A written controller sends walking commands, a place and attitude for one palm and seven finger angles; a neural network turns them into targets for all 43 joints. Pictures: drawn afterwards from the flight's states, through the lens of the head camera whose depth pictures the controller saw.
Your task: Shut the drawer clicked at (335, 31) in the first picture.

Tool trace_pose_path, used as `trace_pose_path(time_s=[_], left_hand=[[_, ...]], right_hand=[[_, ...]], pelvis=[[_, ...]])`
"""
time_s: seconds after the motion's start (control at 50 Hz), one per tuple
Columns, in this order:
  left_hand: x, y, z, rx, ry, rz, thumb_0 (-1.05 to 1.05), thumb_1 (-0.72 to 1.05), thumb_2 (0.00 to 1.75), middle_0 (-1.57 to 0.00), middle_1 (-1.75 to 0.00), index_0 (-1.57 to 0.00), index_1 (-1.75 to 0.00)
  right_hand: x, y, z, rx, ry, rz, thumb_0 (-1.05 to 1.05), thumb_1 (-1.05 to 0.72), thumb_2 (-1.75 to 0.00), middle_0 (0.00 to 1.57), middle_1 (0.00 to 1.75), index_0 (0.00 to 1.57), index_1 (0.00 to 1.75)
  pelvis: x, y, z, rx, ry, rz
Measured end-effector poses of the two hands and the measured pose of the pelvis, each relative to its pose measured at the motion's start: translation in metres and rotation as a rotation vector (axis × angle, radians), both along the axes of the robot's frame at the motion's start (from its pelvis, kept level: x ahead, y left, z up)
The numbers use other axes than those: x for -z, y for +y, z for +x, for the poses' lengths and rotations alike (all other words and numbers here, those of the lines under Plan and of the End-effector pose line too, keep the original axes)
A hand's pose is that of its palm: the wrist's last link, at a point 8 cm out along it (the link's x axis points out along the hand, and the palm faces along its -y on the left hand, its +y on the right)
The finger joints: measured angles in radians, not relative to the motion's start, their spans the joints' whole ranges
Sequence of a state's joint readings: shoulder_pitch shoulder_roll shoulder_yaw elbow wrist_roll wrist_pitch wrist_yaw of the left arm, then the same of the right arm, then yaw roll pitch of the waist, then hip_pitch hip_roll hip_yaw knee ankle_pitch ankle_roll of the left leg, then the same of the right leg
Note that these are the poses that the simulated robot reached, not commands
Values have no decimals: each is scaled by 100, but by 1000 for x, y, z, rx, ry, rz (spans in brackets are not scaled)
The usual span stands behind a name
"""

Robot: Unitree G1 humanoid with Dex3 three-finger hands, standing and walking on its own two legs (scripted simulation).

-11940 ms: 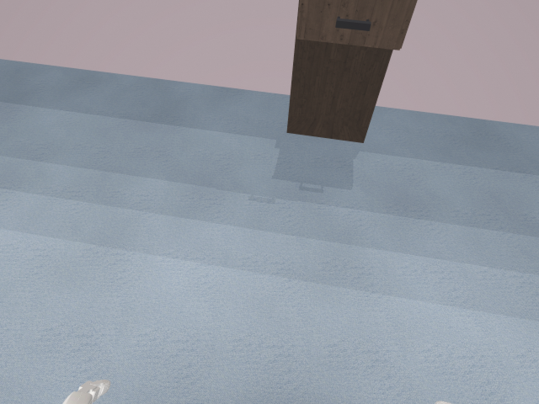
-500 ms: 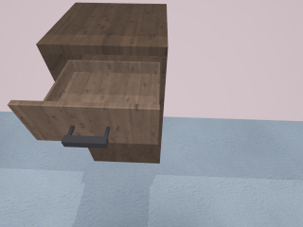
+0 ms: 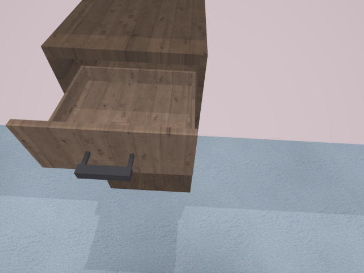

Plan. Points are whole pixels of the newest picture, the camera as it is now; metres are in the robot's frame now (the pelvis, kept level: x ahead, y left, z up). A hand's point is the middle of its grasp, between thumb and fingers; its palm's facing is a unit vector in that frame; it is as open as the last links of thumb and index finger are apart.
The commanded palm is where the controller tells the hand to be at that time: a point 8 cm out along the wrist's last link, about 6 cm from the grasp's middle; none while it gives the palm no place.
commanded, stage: look again from close up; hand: left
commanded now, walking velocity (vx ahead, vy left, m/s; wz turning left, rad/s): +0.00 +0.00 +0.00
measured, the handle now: (106, 164) +0.35 +0.21 +0.01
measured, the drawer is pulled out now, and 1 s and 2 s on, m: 0.27 0.27 0.27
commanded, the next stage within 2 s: raise the hand and make a fist in 0.30 s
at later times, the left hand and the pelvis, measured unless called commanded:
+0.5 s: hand out of the picture +0.11 +0.20 -0.11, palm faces +0.22 -0.95 -0.22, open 7.2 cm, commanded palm +0.11 +0.22 -0.06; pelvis +0.01 +0.00 +0.00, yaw +1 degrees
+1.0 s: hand (91, 261) +0.14 +0.18 +0.02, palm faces +0.17 -0.98 -0.11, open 5.0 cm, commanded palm +0.12 +0.22 +0.00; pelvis -0.01 -0.05 -0.07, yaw +5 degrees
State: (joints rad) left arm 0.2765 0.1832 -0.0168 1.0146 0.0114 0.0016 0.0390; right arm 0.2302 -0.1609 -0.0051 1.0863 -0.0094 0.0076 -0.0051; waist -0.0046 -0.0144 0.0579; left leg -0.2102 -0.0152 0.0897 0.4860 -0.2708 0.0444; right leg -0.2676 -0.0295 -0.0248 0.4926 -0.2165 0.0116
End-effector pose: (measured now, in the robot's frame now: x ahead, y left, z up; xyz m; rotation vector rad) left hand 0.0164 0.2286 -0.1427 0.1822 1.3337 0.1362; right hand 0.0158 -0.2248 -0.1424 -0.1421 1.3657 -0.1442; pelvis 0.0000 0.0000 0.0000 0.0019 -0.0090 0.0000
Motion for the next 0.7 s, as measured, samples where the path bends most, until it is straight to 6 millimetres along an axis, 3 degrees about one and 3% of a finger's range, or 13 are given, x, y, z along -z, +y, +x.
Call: trace_pose_path(time_s=[0.26, 0.42, 0.46, 0.52, 0.6, 0.64, 0.7], left_hand=[[1, -6, 5, -14, 13, -13, 0, 91, 90, -20, -30, -20, -30], [2, -6, 8, -9, 10, -12, 0, 92, 90, -20, -30, -20, -30], [-18, 3, 33, -112, -153, 5, 1, 93, 90, -20, -30, -21, -30], [-77, 14, 93, -139, -575, 79, 2, 94, 90, -22, -32, -22, -32], [-155, 0, 157, -74, -1044, 45, 2, 93, 90, -25, -36, -26, -37], [-174, -14, 169, -15, -1223, -25, 1, 93, 90, -28, -39, -29, -40], [-168, -35, 162, 91, -1348, -149, 0, 92, 90, -33, -45, -33, -45]], right_hand=[[-2, -2, 22, -1, -28, -12, 1, -92, -90, 20, 30, 20, 30], [-3, -2, 22, 2, -25, -15, 0, -92, -90, 20, 30, 20, 30], [-10, -4, 29, -6, -123, -32, 1, -92, -90, 20, 30, 20, 30], [-19, -9, 52, -28, -325, -46, 1, -92, -90, 20, 30, 20, 30], [-31, -18, 95, -71, -564, -40, 1, -92, -90, 20, 30, 20, 30], [-40, -23, 117, -84, -665, -38, 1, -91, -90, 20, 30, 20, 30], [-56, -34, 147, -120, -785, -47, 1, -91, -90, 20, 30, 20, 30]], pelvis=[[-2, 1, 12, 8, -14, 2], [-2, 1, 14, 6, -15, -3], [-1, 0, 14, -4, -15, 1], [1, -3, 15, -25, -7, 20], [8, -6, 9, -50, 18, 6], [15, -11, 5, -41, 53, 6], [27, -21, -2, -27, 91, 9]])
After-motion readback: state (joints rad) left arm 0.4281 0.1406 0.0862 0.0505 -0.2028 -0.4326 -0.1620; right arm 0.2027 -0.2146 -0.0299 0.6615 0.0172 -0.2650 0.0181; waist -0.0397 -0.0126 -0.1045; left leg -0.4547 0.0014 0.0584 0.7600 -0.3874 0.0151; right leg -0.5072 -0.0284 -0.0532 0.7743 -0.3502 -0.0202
